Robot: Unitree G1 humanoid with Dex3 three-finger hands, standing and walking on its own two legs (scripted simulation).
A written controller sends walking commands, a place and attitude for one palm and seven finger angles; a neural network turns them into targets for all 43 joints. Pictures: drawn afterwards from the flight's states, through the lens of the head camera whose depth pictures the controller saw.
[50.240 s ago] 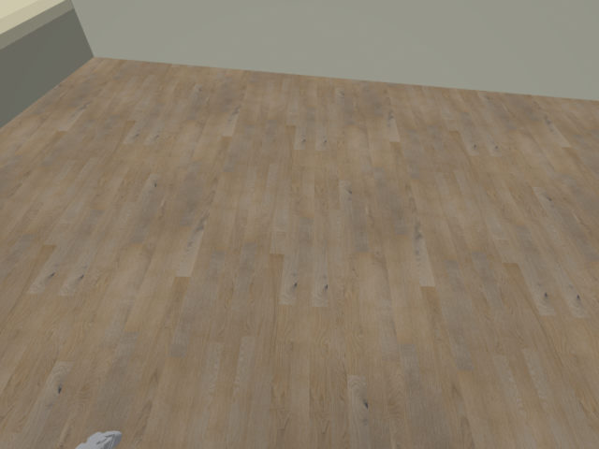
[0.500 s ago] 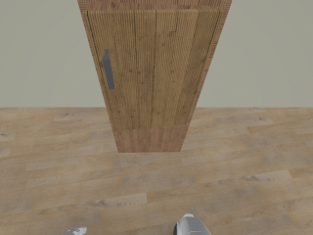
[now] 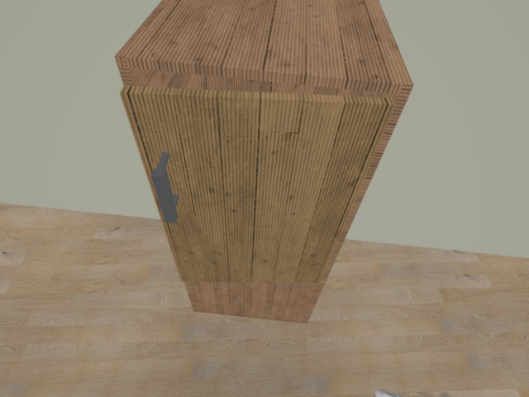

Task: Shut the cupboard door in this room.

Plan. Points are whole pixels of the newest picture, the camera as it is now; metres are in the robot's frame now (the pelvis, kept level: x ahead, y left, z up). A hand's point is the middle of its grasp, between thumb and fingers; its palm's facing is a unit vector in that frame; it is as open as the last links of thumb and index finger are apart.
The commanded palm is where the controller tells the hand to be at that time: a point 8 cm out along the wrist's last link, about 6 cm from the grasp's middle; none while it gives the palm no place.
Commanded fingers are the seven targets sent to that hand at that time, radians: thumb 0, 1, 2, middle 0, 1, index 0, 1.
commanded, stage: come to a stop and stand still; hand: left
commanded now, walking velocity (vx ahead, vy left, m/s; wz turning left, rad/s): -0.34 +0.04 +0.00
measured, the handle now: (167, 188) +0.42 +0.21 +0.05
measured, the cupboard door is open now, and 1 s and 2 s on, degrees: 6 6 6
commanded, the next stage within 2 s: none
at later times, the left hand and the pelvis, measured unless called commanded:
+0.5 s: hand out of the picture -0.01 +0.17 -0.15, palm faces +0.03 -0.96 -0.27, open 7.4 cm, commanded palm none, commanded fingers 0.00 0.90 0.90 -0.20 -0.30 -0.20 -0.30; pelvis -0.02 -0.02 +0.01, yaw +0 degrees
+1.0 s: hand out of the picture -0.07 +0.27 -0.17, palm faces +0.01 -0.98 -0.21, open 7.4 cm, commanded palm none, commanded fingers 0.00 0.90 0.90 -0.20 -0.30 -0.20 -0.30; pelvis -0.10 +0.09 +0.00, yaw +0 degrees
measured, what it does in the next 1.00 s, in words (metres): walks backwards: left foot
